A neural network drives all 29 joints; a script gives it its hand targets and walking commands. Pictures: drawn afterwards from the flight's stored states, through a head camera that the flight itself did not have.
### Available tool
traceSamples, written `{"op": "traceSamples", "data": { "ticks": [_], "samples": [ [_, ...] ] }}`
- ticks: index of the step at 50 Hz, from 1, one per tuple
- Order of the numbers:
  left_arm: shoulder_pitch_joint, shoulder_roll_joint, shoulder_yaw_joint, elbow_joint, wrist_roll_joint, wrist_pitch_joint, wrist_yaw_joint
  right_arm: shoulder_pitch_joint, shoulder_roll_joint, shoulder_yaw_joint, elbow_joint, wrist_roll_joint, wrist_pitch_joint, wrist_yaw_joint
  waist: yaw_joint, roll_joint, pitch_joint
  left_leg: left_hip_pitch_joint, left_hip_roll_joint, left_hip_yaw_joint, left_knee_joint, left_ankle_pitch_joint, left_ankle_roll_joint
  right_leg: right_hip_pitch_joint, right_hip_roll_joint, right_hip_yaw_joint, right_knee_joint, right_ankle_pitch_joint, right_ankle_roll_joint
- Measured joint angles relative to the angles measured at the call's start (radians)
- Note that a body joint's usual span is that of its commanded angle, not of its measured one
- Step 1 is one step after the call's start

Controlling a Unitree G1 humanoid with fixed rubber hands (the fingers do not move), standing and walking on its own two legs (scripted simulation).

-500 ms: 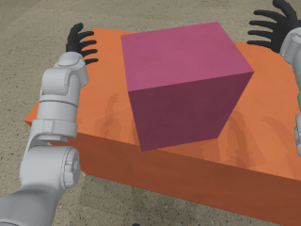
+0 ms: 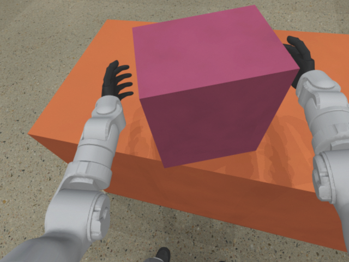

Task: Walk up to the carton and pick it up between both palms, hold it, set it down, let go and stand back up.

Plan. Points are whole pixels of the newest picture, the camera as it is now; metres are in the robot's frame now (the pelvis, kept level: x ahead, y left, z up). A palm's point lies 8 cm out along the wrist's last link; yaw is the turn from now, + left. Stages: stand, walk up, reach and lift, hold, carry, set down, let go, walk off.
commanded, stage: reach and lift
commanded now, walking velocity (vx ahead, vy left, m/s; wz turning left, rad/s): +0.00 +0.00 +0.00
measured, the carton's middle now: (203, 98) +0.47 +0.06 +0.06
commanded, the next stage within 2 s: none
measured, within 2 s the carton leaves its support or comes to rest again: neither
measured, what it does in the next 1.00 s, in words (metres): stands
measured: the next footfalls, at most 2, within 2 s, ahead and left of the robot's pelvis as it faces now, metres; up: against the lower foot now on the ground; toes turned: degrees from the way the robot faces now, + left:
none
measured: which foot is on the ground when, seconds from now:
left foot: down 0.00-1.00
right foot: down 0.00-1.00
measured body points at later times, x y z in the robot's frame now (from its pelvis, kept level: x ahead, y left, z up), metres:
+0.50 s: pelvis +0.01 +0.00 +0.00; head +0.10 -0.01 +0.44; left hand +0.42 +0.24 +0.09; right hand +0.55 -0.10 +0.12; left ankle +0.01 +0.18 -0.74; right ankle +0.02 -0.12 -0.74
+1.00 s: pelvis +0.01 +0.00 +0.00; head +0.10 -0.01 +0.44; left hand +0.42 +0.23 +0.10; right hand +0.53 -0.10 +0.11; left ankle +0.01 +0.17 -0.74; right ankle +0.02 -0.12 -0.74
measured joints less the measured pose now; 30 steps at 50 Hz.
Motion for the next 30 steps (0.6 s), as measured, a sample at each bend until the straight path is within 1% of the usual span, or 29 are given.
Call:
{"op": "traceSamples", "data": {
  "ticks": [5,9,13,19,23,30],
  "samples": [
    [-0.013,-0.014,0.022,0.099,0.021,-0.088,-0.015,-0.01,0.005,0.052,0.047,0.011,-0.045,-0.009,0.002,-0.014,-0.007,0.005,0.007,0.021,0.006,-0.011,0.0,-0.003,0.006,0.015,0.008,-0.007,0.0],
    [-0.002,-0.032,0.033,0.107,0.035,-0.141,-0.016,-0.015,0.014,0.073,0.087,0.04,-0.081,-0.008,0.007,-0.025,-0.003,0.015,0.011,0.03,0.016,-0.024,0.0,0.006,0.01,0.021,0.017,-0.017,-0.001],
    [0.007,-0.053,0.038,0.11,0.057,-0.175,-0.017,-0.017,0.035,0.077,0.116,0.049,-0.109,-0.009,0.014,-0.03,-0.003,0.019,0.014,0.031,0.026,-0.034,0.0,0.013,0.011,0.02,0.02,-0.024,-0.002],
    [0.024,-0.081,0.041,0.094,0.085,-0.187,-0.014,-0.02,0.077,0.034,0.122,0.022,-0.131,-0.024,0.011,-0.029,-0.006,0.009,0.012,0.022,0.031,-0.037,0.001,0.013,0.009,0.008,0.017,-0.029,-0.002],
    [0.042,-0.101,0.043,0.051,0.098,-0.187,-0.007,-0.023,0.082,0.018,0.106,0.006,-0.145,-0.035,0.002,-0.022,-0.004,0.005,0.012,0.019,0.03,-0.035,0.002,0.017,0.008,0.001,0.006,-0.024,-0.001],
    [0.061,-0.124,0.079,0.005,0.139,-0.166,0.005,0.003,0.104,-0.014,0.089,-0.026,-0.126,-0.044,-0.01,-0.021,0.008,0.025,0.013,0.024,0.011,-0.025,0.002,0.035,0.008,-0.001,-0.007,-0.019,-0.004]
  ]
}}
